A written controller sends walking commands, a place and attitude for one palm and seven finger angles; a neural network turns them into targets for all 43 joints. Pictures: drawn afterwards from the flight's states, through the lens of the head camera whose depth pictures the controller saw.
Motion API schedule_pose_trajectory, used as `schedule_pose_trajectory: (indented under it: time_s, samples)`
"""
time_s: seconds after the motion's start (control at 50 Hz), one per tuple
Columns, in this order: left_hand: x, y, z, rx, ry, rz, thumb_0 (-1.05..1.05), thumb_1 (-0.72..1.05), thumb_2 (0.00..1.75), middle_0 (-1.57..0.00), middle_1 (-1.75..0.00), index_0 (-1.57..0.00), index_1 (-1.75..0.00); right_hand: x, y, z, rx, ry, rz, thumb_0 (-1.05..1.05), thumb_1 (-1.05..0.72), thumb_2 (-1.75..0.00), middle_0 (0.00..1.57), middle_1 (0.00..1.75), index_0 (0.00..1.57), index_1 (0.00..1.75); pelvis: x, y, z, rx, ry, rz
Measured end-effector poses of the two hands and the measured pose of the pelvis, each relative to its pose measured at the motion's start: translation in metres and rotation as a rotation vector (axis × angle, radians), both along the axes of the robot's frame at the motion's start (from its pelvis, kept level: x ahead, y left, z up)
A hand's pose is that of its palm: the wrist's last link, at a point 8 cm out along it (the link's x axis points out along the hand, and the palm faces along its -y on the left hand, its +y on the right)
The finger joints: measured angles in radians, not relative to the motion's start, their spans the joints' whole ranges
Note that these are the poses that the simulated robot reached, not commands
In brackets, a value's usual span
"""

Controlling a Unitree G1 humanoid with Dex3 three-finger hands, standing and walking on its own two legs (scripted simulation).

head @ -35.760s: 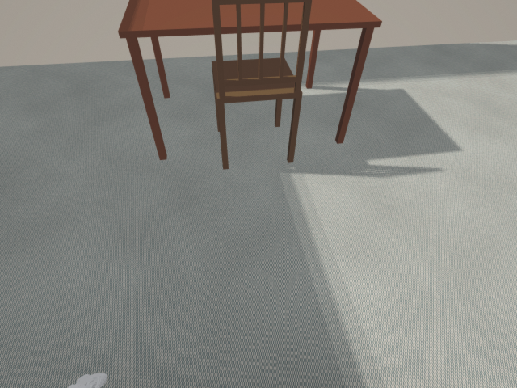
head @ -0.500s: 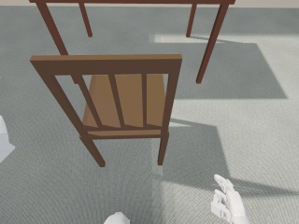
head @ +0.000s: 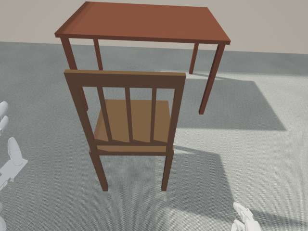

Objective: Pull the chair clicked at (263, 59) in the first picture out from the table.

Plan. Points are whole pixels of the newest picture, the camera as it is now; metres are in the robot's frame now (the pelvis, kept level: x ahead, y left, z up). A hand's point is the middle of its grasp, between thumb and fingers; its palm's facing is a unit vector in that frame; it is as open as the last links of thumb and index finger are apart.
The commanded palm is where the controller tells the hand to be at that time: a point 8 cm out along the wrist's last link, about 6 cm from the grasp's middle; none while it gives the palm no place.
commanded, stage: stop stepping back and stand still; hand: left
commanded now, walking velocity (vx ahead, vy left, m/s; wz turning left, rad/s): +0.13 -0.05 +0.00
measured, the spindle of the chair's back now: (129, 117) +0.56 +0.13 -0.07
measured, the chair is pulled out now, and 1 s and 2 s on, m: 0.62 0.62 0.62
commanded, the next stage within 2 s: let the arm hang, fingers relaxed in 0.82 s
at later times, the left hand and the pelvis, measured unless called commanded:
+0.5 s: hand (33, 150) +0.23 +0.27 +0.16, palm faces +0.45 -0.78 -0.43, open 7.4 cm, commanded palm +0.16 +0.30 +0.18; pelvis +0.03 +0.00 +0.00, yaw +1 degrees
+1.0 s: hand (50, 165) +0.25 +0.27 +0.06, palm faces +0.28 -0.83 -0.47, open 7.4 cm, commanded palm none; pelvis +0.05 +0.01 +0.00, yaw +2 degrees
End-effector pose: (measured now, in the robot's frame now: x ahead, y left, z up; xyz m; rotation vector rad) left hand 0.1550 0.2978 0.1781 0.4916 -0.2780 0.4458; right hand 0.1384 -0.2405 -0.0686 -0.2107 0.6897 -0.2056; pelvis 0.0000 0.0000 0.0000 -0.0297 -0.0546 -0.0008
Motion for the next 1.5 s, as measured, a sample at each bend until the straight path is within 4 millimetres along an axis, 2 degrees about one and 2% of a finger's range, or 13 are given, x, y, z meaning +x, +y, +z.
schedule_pose_trajectory:
  time_s: [0.14,0.28,0.42,0.6,0.76,0.92,0.96,1.04,1.1,1.18,1.26,1.34,1.5]
  samples:
    - [-0.008,0.003,0.008,0.065,0.021,-0.018,0.02,0.89,0.9,-0.22,-0.3,-0.21,-0.31,-0.002,0.022,-0.006,0.052,0.007,0.021,0.01,-0.91,-0.9,0.2,0.3,0.2,0.3,-0.003,0.001,-0.002,-0.002,-0.008,0.016]
    - [-0.014,0.008,0.003,0.05,0.026,0.045,0.02,0.89,0.9,-0.22,-0.3,-0.21,-0.31,0.002,0.019,-0.019,0.05,0.058,0.057,0.01,-0.9,-0.9,0.2,0.3,0.21,0.3,0.007,-0.003,-0.005,-0.001,-0.012,0.027]
    - [0.014,0.006,-0.009,-0.011,0.046,0.046,0.02,0.89,0.9,-0.21,-0.3,-0.21,-0.31,0.017,0.005,-0.012,0.001,0.073,0.044,0.02,-0.91,-0.9,0.2,0.3,0.2,0.3,0.019,-0.001,-0.001,0.003,0.009,0.024]
    - [0.048,-0.001,0.003,0.07,0.068,-0.059,0.02,0.89,0.9,-0.22,-0.3,-0.21,-0.31,0.05,-0.001,0.003,-0.011,0.038,0.007,0.01,-0.91,-0.9,0.2,0.3,0.2,0.3,0.042,0.0,0.003,0.007,0.032,0.018]
    - [0.056,0.005,0.003,0.086,0.114,-0.052,0.02,0.89,0.9,-0.22,-0.3,-0.22,-0.31,0.075,0.009,0.002,0.019,0.028,0.01,0.01,-0.91,-0.9,0.2,0.3,0.2,0.3,0.054,0.003,0.004,0.012,0.03,0.012]
    - [0.051,0.007,-0.007,0.019,0.125,-0.014,0.02,0.89,0.9,-0.22,-0.3,-0.21,-0.31,0.078,0.017,0.001,0.026,0.036,0.036,0.01,-0.91,-0.9,0.2,0.3,0.2,0.3,0.053,0.004,0.005,0.011,0.02,0.015]
    - [0.056,0.009,-0.032,0.012,0.211,-0.029,0.01,0.89,0.9,-0.21,-0.3,-0.21,-0.31,0.076,0.017,-0.007,0.041,0.047,0.081,0.01,-0.91,-0.9,0.2,0.3,0.2,0.3,0.05,0.006,0.002,0.011,0.04,0.03]
    - [0.053,0.005,-0.154,-0.224,0.662,0.015,0.01,0.9,0.9,-0.2,-0.3,-0.2,-0.3,0.059,0.015,-0.035,0.07,0.148,0.101,0.01,-0.91,-0.9,0.2,0.3,0.2,0.3,0.041,0.01,-0.005,0.022,0.056,0.039]
    - [0.017,-0.026,-0.24,-0.386,1.011,0.017,0.01,0.9,0.9,-0.2,-0.3,-0.2,-0.3,0.032,0.015,-0.048,0.083,0.237,0.083,0.01,-0.91,-0.9,0.2,0.3,0.2,0.3,0.037,0.009,-0.008,0.03,0.047,0.036]
    - [-0.05,-0.081,-0.309,-0.564,1.333,-0.028,0.02,0.91,0.9,-0.2,-0.3,-0.2,-0.3,-0.019,0.014,-0.055,0.072,0.39,0.05,0.01,-0.91,-0.9,0.2,0.3,0.2,0.3,0.031,0.003,-0.007,0.033,0.027,0.035]
    - [-0.087,-0.075,-0.323,-0.627,1.382,0.074,-0.03,1.01,0.9,-0.21,-0.3,-0.21,-0.3,-0.071,0.008,-0.058,0.05,0.562,0.025,0.01,-0.91,-0.9,0.2,0.3,0.2,0.3,0.025,-0.004,-0.005,0.02,0.022,0.049]
    - [-0.125,-0.065,-0.324,-0.612,1.489,0.131,-0.03,0.99,0.9,-0.21,-0.3,-0.21,-0.3,-0.11,0.002,-0.062,0.055,0.665,-0.017,0.01,-0.92,-0.9,0.2,0.3,0.2,0.3,0.021,-0.005,-0.004,0.011,0.021,0.053]
    - [-0.172,-0.06,-0.312,-0.591,1.609,0.237,0.0,0.93,0.9,-0.2,-0.3,-0.2,-0.3,-0.148,0.008,-0.075,0.121,0.747,-0.041,0.01,-0.91,-0.9,0.2,0.3,0.2,0.3,0.018,-0.008,-0.002,0.021,0.027,0.051]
